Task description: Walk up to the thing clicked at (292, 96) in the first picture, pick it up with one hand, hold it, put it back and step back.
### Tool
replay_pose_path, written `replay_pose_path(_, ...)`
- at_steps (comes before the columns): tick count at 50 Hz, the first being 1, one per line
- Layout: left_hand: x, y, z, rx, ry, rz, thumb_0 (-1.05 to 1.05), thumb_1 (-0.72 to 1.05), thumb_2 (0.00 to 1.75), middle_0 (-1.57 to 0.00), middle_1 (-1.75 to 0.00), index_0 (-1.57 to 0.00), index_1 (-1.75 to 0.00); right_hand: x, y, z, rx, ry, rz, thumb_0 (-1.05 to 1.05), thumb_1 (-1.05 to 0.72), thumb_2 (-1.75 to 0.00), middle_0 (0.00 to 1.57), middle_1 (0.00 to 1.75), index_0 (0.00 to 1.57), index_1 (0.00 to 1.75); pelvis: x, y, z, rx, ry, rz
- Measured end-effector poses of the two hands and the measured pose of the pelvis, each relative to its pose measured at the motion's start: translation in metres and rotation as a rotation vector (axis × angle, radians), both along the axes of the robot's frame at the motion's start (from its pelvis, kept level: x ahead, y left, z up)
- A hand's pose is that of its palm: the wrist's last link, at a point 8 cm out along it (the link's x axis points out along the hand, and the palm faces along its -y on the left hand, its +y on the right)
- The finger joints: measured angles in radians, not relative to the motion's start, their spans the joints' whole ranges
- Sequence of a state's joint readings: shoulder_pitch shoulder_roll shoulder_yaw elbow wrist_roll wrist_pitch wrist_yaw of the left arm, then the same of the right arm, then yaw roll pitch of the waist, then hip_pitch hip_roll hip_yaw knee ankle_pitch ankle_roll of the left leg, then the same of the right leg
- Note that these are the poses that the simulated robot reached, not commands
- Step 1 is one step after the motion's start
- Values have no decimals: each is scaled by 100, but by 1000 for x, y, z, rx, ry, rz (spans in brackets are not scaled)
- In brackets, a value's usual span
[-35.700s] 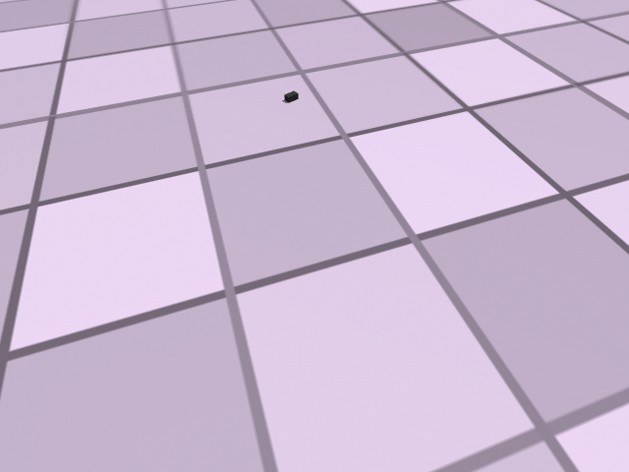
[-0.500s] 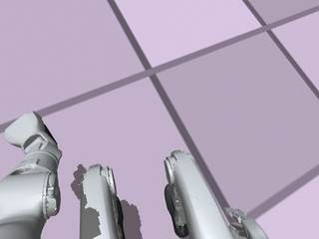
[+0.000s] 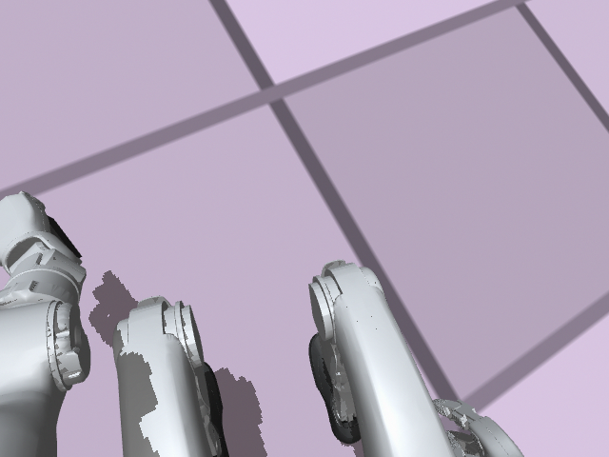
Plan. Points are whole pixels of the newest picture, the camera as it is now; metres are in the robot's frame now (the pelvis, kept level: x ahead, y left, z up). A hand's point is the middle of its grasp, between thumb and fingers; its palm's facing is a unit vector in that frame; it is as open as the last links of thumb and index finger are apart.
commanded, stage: crouch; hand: left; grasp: from above
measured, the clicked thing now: (48, 243) +0.44 +0.31 -0.19
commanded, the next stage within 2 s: lower in 0.32 s
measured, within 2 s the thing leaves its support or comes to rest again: rests again in 1.66 s
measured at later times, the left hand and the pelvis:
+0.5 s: hand (53, 253) +0.43 +0.30 -0.20, palm faces -0.32 -0.29 -0.90, open 9.8 cm; pelvis +0.00 +0.00 -0.04, yaw -1 degrees
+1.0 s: hand (74, 255) +0.43 +0.30 -0.26, palm faces -0.30 -0.31 -0.90, open 9.8 cm; pelvis +0.01 +0.00 -0.06, yaw -4 degrees
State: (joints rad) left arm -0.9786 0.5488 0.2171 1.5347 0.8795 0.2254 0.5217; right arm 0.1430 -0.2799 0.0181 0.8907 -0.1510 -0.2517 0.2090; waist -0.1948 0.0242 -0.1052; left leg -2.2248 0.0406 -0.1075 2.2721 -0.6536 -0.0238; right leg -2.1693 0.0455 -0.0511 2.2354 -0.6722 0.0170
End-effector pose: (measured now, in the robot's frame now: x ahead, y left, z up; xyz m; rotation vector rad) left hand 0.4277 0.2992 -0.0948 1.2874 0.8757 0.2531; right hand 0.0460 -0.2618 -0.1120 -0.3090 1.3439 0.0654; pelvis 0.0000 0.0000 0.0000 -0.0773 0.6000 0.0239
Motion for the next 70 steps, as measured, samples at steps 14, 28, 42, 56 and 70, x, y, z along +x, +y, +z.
replay_pose_path(14, 0, 5, -27, 3, 11, -17, -2, 19, 25, -106, -28, -74, -21, -14, 7, -25, 33, 36, 7, 0, -92, -90, 20, 30, 20, 30, 0, 1, -26, -3, -20, -4)
replay_pose_path(28, 2, 9, -49, -4, 20, -45, -2, 16, 28, -109, -25, -77, -20, -14, 1, -30, 22, 58, 40, 0, -92, -90, 20, 30, 20, 30, 2, 2, -38, -14, -28, -11)
replay_pose_path(42, 6, 8, -91, -17, 10, -48, -2, 13, 30, -111, -24, -78, -21, -18, 1, -32, 16, 102, 81, 0, -93, -90, 20, 30, 20, 30, 6, 3, -53, -38, -48, -27)
replay_pose_path(56, 12, 5, -115, -27, 2, -9, -2, 13, 29, -112, -23, -78, -21, -32, 11, -28, 46, 141, 98, 0, -92, -90, 20, 30, 20, 30, 7, 5, -59, -68, -69, -47)
replay_pose_path(70, 11, 12, -136, -36, 16, -29, -1, 15, 28, -112, -22, -79, -17, -41, 14, -10, 15, 162, 129, 0, -92, -90, 20, 30, 20, 30, 5, 9, -61, -100, -100, -57)
